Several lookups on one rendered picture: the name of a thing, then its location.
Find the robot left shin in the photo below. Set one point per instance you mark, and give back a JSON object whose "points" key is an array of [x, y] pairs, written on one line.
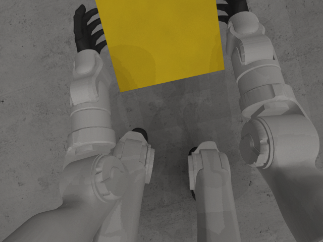
{"points": [[118, 149]]}

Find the carton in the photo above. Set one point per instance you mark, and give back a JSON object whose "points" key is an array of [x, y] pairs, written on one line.
{"points": [[157, 41]]}

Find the left robot hand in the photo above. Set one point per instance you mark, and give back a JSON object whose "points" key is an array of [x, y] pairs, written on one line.
{"points": [[83, 38]]}

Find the robot left upper arm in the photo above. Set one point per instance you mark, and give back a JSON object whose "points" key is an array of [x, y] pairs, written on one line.
{"points": [[89, 188]]}

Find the robot left forearm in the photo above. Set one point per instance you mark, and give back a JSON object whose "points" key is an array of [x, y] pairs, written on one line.
{"points": [[90, 110]]}

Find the right robot hand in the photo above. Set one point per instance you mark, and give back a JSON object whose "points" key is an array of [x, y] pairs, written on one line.
{"points": [[233, 7]]}

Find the robot right upper arm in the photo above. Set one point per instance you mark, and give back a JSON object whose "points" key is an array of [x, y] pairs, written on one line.
{"points": [[284, 149]]}

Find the robot right forearm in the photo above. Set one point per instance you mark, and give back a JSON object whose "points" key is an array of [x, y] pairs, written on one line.
{"points": [[257, 71]]}

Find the robot right thigh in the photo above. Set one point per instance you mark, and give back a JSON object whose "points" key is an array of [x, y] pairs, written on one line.
{"points": [[216, 213]]}

